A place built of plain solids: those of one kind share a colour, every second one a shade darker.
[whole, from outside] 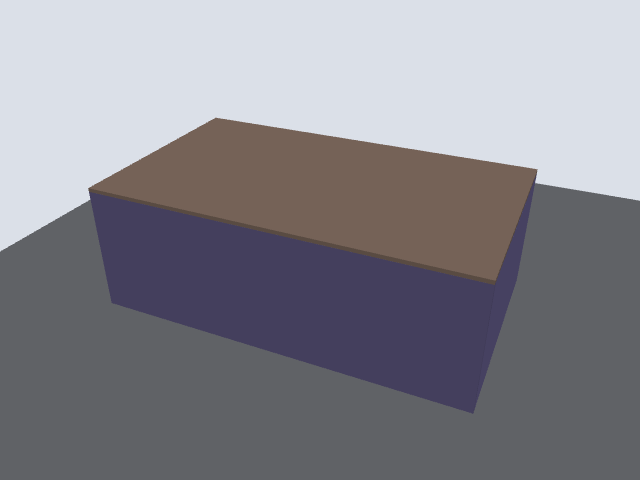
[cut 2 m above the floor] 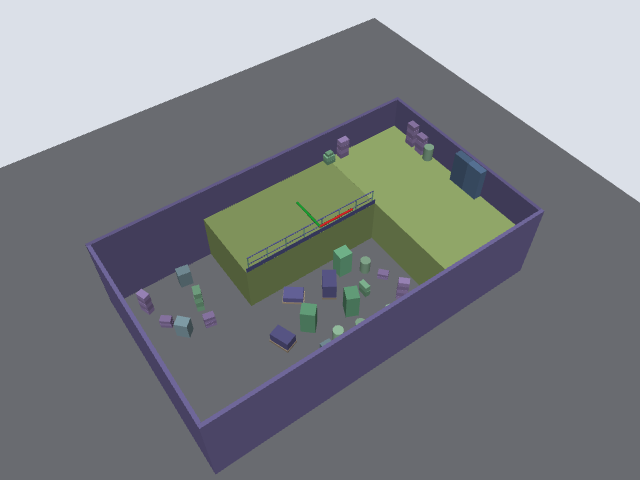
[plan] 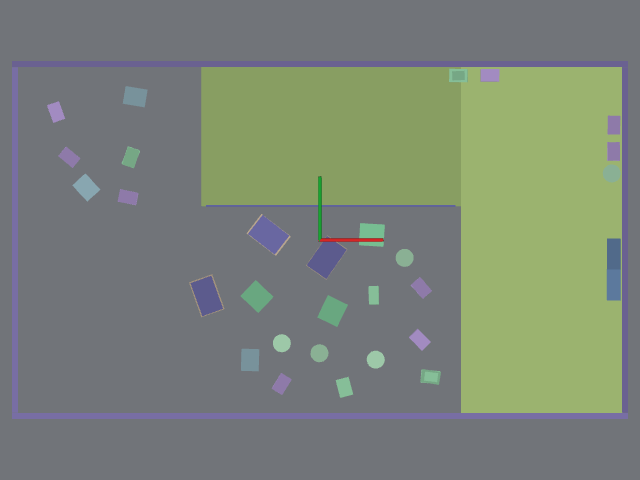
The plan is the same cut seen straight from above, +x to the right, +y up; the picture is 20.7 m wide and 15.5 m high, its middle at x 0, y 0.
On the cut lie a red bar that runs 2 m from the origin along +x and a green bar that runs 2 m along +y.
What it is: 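A closed shop hall without a stair; its walked floor is a deck 2.99 m over the shop floor, an L in plan, with 3 straight fronts toward the void, each bare or guarded by itself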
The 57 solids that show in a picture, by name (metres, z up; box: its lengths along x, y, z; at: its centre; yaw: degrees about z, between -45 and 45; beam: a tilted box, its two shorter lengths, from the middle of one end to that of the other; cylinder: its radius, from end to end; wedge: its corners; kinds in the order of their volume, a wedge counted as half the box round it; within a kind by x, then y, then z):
{
 "floor_1": {"box": [8.39, 4.53, 3.04], "at": [0.36, 3.34, 1.47]},
 "floor_2": {"box": [5.22, 11.21, 3.04], "at": [7.16, 0.0, 1.47]},
 "wall_1": {"box": [0.2, 11.16, 6.8], "at": [-9.85, 0.0, 3.35]},
 "wall_2": {"box": [19.9, 0.2, 6.8], "at": [0.0, -5.68, 3.35]},
 "wall_3": {"box": [19.9, 0.2, 6.8], "at": [0.0, 5.68, 3.35]},
 "wall_4": {"box": [0.2, 11.16, 6.8], "at": [9.85, 0.0, 3.35]},
 "roof_1": {"box": [19.9, 11.56, 0.2], "at": [0.0, 0.0, 6.85]},
 "cage_trolley_1": {"box": [0.8, 0.72, 1.71], "at": [-2.04, -1.82, 0.81], "yaw": -43.3},
 "cage_trolley_2": {"box": [0.72, 0.8, 1.71], "at": [0.41, -2.3, 0.81], "yaw": -25.6},
 "cage_trolley_3": {"box": [0.8, 0.72, 1.71], "at": [1.67, 0.16, 0.81], "yaw": -3.5},
 "shelving_1": {"box": [0.45, 1.0, 2.1], "at": [9.49, -1.45, 4.04]},
 "shelving_2": {"box": [0.45, 1.0, 2.1], "at": [9.49, -0.45, 4.04]},
 "load_1": {"box": [0.72, 1.14, 0.57], "at": [-3.66, -1.81, 0.43], "yaw": 19.8},
 "load_2": {"box": [1.1, 0.78, 0.37], "at": [-1.66, 0.17, 0.33], "yaw": -37.8},
 "load_3": {"box": [0.78, 1.16, 1.03], "at": [0.22, -0.57, 0.66], "yaw": -34.9},
 "bin_1": {"box": [0.58, 0.72, 1.11], "at": [-7.55, 1.7, 0.51], "yaw": 42.7},
 "bin_2": {"box": [0.72, 0.58, 1.11], "at": [-5.97, 4.63, 0.51], "yaw": -9.4},
 "bin_3": {"box": [0.58, 0.72, 1.11], "at": [-2.26, -3.87, 0.51], "yaw": -1.5},
 "crate_1": {"box": [0.4, 0.6, 0.35], "at": [-8.53, 4.13, 0.12], "yaw": 19.3},
 "crate_2": {"box": [0.4, 0.6, 0.3], "at": [-8.53, 4.13, 0.75], "yaw": 20.2},
 "crate_3": {"box": [0.4, 0.6, 0.3], "at": [-8.52, 4.13, 0.45], "yaw": 22.2},
 "crate_4": {"box": [0.4, 0.6, 0.3], "at": [-8.52, 4.13, 1.35], "yaw": 19.4},
 "crate_5": {"box": [0.4, 0.6, 0.3], "at": [-8.52, 4.14, 1.05], "yaw": 20.2},
 "crate_6": {"box": [0.6, 0.4, 0.2], "at": [-8.1, 2.67, 0.5], "yaw": -39.5},
 "crate_7": {"box": [0.6, 0.4, 0.2], "at": [-6.2, 1.39, 0.7], "yaw": -11.9},
 "crate_8": {"box": [0.4, 0.6, 0.3], "at": [-1.23, -4.65, 0.75], "yaw": -31.4},
 "crate_9": {"box": [0.6, 0.4, 0.3], "at": [3.23, -3.23, 1.35], "yaw": -44.5},
 "crate_10": {"box": [0.6, 0.4, 0.3], "at": [3.23, -3.22, 1.05], "yaw": -44.1},
 "crate_11": {"box": [0.4, 0.6, 0.2], "at": [3.28, -1.54, 0.3], "yaw": 40.3},
 "crate_12": {"box": [0.6, 0.4, 0.3], "at": [5.48, 5.31, 3.14], "yaw": 0.2},
 "crate_13": {"box": [0.6, 0.4, 0.3], "at": [5.48, 5.31, 3.74], "yaw": -0.1},
 "crate_14": {"box": [0.6, 0.4, 0.3], "at": [5.48, 5.32, 3.44], "yaw": 1.3},
 "crate_15": {"box": [0.6, 0.4, 0.3], "at": [5.49, 5.32, 4.04], "yaw": -0.4},
 "crate_16": {"box": [0.4, 0.6, 0.3], "at": [9.47, 2.85, 3.74]},
 "crate_17": {"box": [0.4, 0.6, 0.3], "at": [9.49, 2.86, 4.04], "yaw": 0.7},
 "crate_18": {"box": [0.4, 0.6, 0.3], "at": [9.49, 3.7, 4.04], "yaw": 1.0},
 "crate_19": {"box": [0.4, 0.6, 0.3], "at": [9.49, 3.71, 3.44], "yaw": -1.7},
 "crate_20": {"box": [0.4, 0.6, 0.3], "at": [9.49, 3.71, 4.34], "yaw": -0.3},
 "drum_1": {"cylinder": 0.29, "from": [-1.23, -3.33, 0.0], "to": [-1.23, -3.33, 0.88]},
 "drum_2": {"cylinder": 0.29, "from": [-0.02, -3.66, 0.0], "to": [-0.02, -3.66, 0.88]},
 "drum_3": {"cylinder": 0.29, "from": [1.8, -3.86, 0.0], "to": [1.8, -3.86, 0.88]},
 "drum_4": {"cylinder": 0.29, "from": [2.73, -0.58, 0.0], "to": [2.73, -0.58, 0.88]},
 "drum_5": {"cylinder": 0.29, "from": [9.42, 2.15, 2.99], "to": [9.42, 2.15, 3.87]},
 "carton_1": {"box": [0.4, 0.6, 0.39], "at": [-6.11, 2.66, 1.37], "yaw": -17.3},
 "carton_2": {"box": [0.43, 0.59, 0.39], "at": [0.79, -4.76, 0.59], "yaw": 14.6},
 "carton_3": {"box": [0.32, 0.59, 0.4], "at": [1.73, -1.78, 0.59], "yaw": 1.9},
 "carton_4": {"box": [0.32, 0.59, 0.45], "at": [1.75, -1.8, 0.17], "yaw": 0.1},
 "carton_5": {"box": [0.61, 0.42, 0.39], "at": [3.57, -4.42, 0.59], "yaw": -9.1},
 "carton_6": {"box": [0.43, 0.3, 0.28], "at": [3.59, -4.42, 0.93], "yaw": -6.9},
 "carton_7": {"box": [0.58, 0.43, 0.28], "at": [4.46, 5.31, 3.41], "yaw": -1.2},
 "carton_8": {"box": [0.41, 0.3, 0.19], "at": [4.47, 5.31, 3.64], "yaw": 1.8},
 "carton_9": {"box": [0.58, 0.43, 0.28], "at": [4.48, 5.3, 3.13], "yaw": -0.2},
 "pallet_1": {"box": [0.8, 1.2, 0.19], "at": [-3.66, -1.8, 0.05], "yaw": 19.5},
 "pallet_2": {"box": [1.2, 0.8, 0.19], "at": [-1.66, 0.16, 0.05], "yaw": -37.5},
 "pallet_3": {"box": [0.8, 1.2, 0.19], "at": [0.22, -0.56, 0.05], "yaw": -35.1},
 "guard_rail_1": {"box": [8.07, 0.05, 0.04], "at": [0.35, 1.1, 4.04]},
 "guard_rail_2": {"box": [8.38, 0.012, 0.32], "at": [0.36, 1.08, 3.15]}
}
